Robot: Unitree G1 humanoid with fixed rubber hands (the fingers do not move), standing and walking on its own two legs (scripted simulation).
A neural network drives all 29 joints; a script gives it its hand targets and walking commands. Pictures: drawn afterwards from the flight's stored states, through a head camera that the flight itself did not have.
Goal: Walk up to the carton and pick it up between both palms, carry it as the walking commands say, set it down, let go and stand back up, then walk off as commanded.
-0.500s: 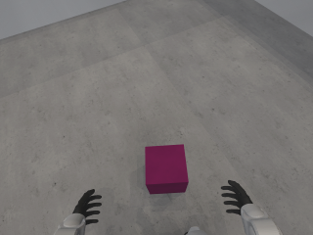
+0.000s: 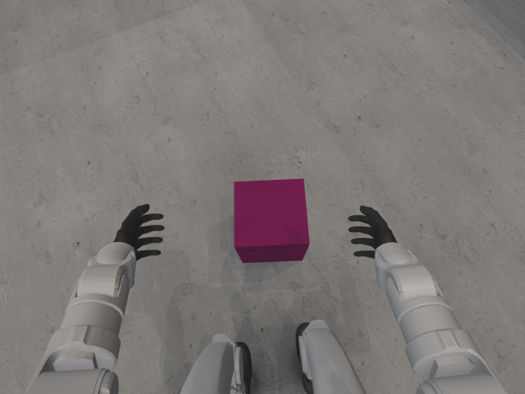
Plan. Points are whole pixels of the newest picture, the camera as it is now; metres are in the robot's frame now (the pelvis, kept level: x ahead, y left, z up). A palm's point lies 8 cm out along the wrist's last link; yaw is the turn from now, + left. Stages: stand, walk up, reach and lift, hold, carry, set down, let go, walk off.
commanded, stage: reach and lift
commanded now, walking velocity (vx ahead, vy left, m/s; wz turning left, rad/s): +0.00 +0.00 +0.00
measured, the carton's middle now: (270, 224) +0.54 +0.00 -0.58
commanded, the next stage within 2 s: none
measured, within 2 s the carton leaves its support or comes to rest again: neither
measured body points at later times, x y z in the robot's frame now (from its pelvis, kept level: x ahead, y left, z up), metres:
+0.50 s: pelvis +0.02 -0.01 -0.02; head +0.33 -0.02 +0.31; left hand +0.48 +0.22 -0.16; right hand +0.48 -0.18 -0.16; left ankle +0.04 +0.11 -0.67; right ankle +0.09 -0.11 -0.67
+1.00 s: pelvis +0.00 -0.01 -0.05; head +0.37 +0.00 +0.21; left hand +0.53 +0.22 -0.22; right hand +0.54 -0.17 -0.22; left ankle +0.04 +0.11 -0.67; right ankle +0.09 -0.11 -0.67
